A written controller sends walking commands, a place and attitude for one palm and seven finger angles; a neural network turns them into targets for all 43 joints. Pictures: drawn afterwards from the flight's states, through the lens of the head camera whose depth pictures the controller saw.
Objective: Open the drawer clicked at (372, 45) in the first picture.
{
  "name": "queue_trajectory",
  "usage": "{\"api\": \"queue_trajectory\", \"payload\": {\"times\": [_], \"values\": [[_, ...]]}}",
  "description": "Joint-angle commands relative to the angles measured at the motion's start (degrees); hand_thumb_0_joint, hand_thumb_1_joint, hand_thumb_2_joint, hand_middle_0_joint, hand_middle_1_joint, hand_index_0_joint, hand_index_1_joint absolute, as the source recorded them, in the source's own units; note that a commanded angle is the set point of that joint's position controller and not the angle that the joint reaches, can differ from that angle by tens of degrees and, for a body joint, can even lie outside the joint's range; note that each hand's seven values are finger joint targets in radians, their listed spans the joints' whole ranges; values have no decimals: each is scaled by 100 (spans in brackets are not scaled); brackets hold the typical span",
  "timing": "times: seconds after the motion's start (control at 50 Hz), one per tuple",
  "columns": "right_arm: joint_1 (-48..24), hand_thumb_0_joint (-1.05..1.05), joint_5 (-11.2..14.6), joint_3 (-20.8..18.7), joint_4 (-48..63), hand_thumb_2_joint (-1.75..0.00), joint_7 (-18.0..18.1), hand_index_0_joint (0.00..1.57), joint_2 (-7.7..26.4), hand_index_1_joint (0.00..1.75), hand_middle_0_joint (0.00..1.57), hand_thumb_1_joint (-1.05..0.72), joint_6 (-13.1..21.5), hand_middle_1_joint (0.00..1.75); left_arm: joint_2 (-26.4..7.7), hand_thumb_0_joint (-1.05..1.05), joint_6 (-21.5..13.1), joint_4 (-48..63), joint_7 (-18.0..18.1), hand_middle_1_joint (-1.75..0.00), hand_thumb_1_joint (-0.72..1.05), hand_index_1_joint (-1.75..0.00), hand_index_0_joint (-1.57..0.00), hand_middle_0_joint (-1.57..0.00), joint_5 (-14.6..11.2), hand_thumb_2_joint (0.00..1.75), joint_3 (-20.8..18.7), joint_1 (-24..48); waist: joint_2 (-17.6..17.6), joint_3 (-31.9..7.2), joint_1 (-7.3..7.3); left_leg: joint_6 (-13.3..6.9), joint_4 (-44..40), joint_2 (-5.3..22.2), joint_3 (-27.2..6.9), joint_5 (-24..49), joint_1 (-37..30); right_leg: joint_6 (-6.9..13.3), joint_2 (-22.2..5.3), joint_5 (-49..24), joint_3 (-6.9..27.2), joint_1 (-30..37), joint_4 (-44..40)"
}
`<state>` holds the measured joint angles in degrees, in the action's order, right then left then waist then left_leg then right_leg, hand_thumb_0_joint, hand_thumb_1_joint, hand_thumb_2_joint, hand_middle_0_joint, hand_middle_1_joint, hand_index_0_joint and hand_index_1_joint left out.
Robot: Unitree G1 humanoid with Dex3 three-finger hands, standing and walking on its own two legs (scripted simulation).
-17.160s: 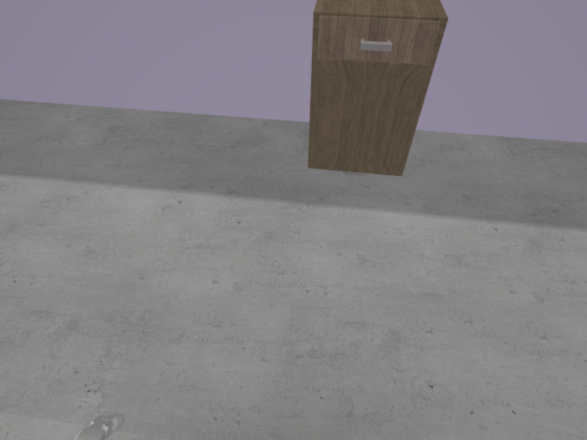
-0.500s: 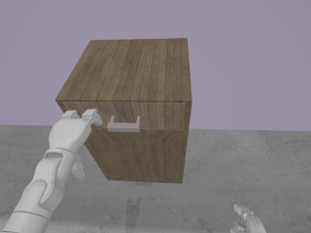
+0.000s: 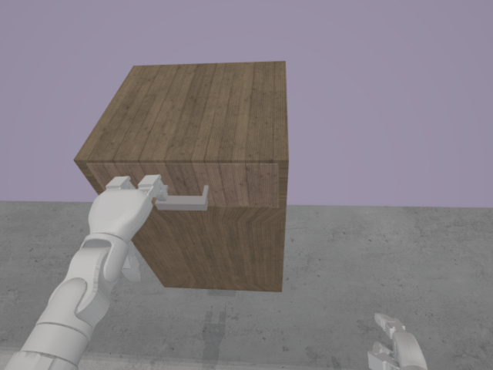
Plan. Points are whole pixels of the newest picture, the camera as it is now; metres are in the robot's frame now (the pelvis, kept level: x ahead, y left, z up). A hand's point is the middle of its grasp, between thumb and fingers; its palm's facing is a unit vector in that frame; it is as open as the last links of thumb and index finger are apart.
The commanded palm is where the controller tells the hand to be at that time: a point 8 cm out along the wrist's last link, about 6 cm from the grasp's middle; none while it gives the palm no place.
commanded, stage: move the hooked fingers above the handle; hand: left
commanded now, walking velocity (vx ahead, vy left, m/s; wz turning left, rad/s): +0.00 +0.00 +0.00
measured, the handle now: (183, 195) +0.50 +0.23 -0.09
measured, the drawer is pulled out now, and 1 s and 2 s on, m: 0.00 0.00 0.00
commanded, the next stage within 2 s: none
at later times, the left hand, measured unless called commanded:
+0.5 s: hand (155, 211) +0.37 +0.22 +0.02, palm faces +0.01 -0.06 -1.00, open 13.8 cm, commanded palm +0.36 +0.24 +0.08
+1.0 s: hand (167, 205) +0.41 +0.22 +0.00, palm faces -0.02 -0.03 -1.00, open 13.8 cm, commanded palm +0.40 +0.23 +0.05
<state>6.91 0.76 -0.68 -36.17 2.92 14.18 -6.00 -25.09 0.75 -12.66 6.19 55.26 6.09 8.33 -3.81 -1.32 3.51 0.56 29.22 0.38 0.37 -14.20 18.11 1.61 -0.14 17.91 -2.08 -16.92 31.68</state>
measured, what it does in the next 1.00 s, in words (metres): stands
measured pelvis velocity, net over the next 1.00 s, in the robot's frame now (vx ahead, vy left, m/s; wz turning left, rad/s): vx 0.01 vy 0.02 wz -0.01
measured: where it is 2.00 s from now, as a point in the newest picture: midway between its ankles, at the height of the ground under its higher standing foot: outside the picture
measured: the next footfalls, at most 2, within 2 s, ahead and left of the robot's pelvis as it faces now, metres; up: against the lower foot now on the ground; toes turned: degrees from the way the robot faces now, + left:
none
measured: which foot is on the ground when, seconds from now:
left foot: down 0.00-1.00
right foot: down 0.00-1.00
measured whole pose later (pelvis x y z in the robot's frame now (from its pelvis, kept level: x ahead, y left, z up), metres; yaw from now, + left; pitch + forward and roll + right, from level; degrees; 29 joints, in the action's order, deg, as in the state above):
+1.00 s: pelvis +0.01 +0.02 -0.02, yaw -1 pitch +13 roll +0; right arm 14.6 0.1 -4.1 -39.0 2.1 14.0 -7.5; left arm -21.8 -3.3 -41.4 18.5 62.3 5.5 27.6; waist -2.3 -6.2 -1.4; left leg -0.6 41.5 0.4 1.2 -19.7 34.3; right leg 0.6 -0.4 22.0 -1.2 -32.3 41.8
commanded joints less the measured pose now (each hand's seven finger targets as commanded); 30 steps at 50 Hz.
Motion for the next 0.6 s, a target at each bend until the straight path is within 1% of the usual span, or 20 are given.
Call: {"api": "queue_trajectory", "payload": {"times": [0.0,0.02,0.08,0.1,0.12,0.14,0.16,0.18,0.2,0.28,0.3,0.32,0.36,0.38,0.4,0.42,0.48,0.52,0.56,0.58], "values": [[-387,0,-41,-249,689,-90,39,20,531,30,20,-90,294,30,-1269,0,-332,1041,486,-120,-50,-120,-30,-30,100,30,-933,2080,210,-1505,-20,-307,2,-365,198,1134,-467,-1,63,-1614,257,314,-385],[-328,0,-39,-271,677,-90,29,20,554,30,20,-90,293,30,-1402,0,-333,952,549,-120,-50,-120,-30,-30,108,30,-1107,2011,272,-1619,12,-298,36,-375,189,1177,-389,1,81,-1660,273,417,-354],[-262,0,-20,-309,625,-90,15,20,558,30,20,-90,288,30,-1229,0,-243,608,687,-120,-50,-120,-30,-30,124,30,-1001,2038,476,-1649,-29,-304,132,-364,225,1284,-232,-21,65,-1967,243,348,-229],[-254,0,-10,-320,629,-90,10,20,567,30,20,-90,276,30,-1217,0,-177,464,707,-120,-50,-120,-30,-30,130,30,-993,1926,419,-1673,-5,-305,161,-369,246,1333,-192,-19,64,-2076,260,373,-196],[-216,0,1,-326,616,-90,-4,20,603,30,20,-90,248,30,-1326,0,-95,275,707,-120,-50,-120,-30,-30,133,30,-1122,1834,619,-1692,-1,-301,162,-371,240,1337,-102,-25,78,-2128,260,456,-189],[-223,0,3,-333,637,-90,-5,20,612,30,20,-90,230,30,-1226,0,-52,295,685,-120,-50,-120,-30,-30,138,30,-981,1878,580,-1728,-16,-304,187,-367,261,1387,-93,-34,59,-2245,260,447,-143],[-194,0,5,-339,649,-90,4,20,622,30,20,-90,219,30,-1219,0,-9,278,660,-120,-50,-120,-30,-30,117,30,-956,1877,619,-1809,-27,-309,207,-373,265,1410,-62,-45,52,-2348,262,515,-115],[-179,0,7,-348,626,-90,4,20,644,30,20,-90,199,30,-1232,0,16,217,639,-120,-50,-120,-30,-30,133,30,-926,1991,616,-1772,-74,-308,229,-373,277,1423,-33,-46,55,-2406,250,463,-94],[-152,0,-4,-366,647,-90,-8,20,647,30,20,-90,197,30,-1131,0,18,292,607,-120,-50,-120,-30,-30,135,30,-821,2000,563,-1876,-74,-313,263,-369,277,1517,-91,-45,56,-2528,242,458,-47],[7,0,-31,-425,654,-90,-16,20,658,30,20,-90,172,30,-964,0,-130,470,539,-120,-50,-120,-30,-30,99,30,-661,2076,484,-2051,-151,-332,383,-349,211,1723,-213,-24,91,-2610,197,314,64],[49,0,-40,-440,622,-90,-16,20,666,30,20,-90,171,30,-1016,0,-185,455,564,-120,-50,-120,-30,-30,121,30,-704,2180,433,-1985,-189,-329,407,-334,197,1734,-232,-9,104,-2533,173,189,74],[97,0,-52,-454,623,-90,-23,20,670,30,20,-90,168,30,-982,0,-252,545,593,-120,-50,-120,-30,-30,138,30,-670,2351,419,-2043,-218,-321,432,-320,164,1789,-271,9,122,-2408,149,126,103],[181,0,-57,-469,580,-90,-31,20,652,30,20,-90,150,30,-944,0,-324,377,717,-120,-50,-120,-30,-30,212,30,-693,2382,402,-1952,-224,-312,478,-296,126,1764,-252,35,153,-2213,101,-121,160],[221,0,-65,-484,541,-90,-36,20,659,30,20,-90,144,30,-1007,0,-351,341,806,-120,-50,-120,-30,-30,271,30,-765,2509,346,-2016,-229,-300,506,-278,111,1783,-269,50,166,-2119,83,-222,202],[262,0,-67,-492,530,-90,-53,20,645,30,20,-90,145,30,-920,0,-357,294,892,-120,-50,-120,-30,-30,316,30,-699,2611,273,-1997,-246,-286,541,-271,100,1817,-261,65,174,-2068,54,-320,246],[286,0,-64,-498,511,-90,-64,20,660,30,20,-90,133,30,-993,0,-323,172,987,-120,-50,-120,-30,-30,358,30,-797,2641,296,-2012,-230,-273,556,-262,75,1818,-215,86,192,-1959,34,-360,279],[361,0,-61,-512,448,-90,-99,20,657,30,20,-90,106,30,-839,0,-175,-155,1230,-120,-50,-120,-30,-30,480,30,-658,2993,112,-2143,-263,-238,619,-233,65,1826,-207,116,213,-1827,-20,-589,398],[421,0,-71,-531,413,-90,-117,20,683,30,20,-90,77,30,-933,0,-1,-424,1345,-120,-50,-120,-30,-30,536,30,-774,2955,234,-2341,-232,-231,651,-221,62,1990,-191,125,236,-1912,-39,-491,442],[449,0,-42,-522,428,-90,-121,20,688,30,20,-90,55,30,-879,0,158,-569,1363,-120,-50,-120,-30,-30,517,30,-676,3048,191,-2436,-246,-234,662,-215,99,1974,-161,112,228,-2006,-5,-434,446],[463,0,-43,-524,423,-90,-116,20,689,30,20,-90,45,30,-939,0,235,-732,1357,-120,-50,-120,-30,-30,508,30,-741,2959,292,-2461,-214,-249,662,-221,129,1986,-100,103,226,-2096,18,-324,432]]}}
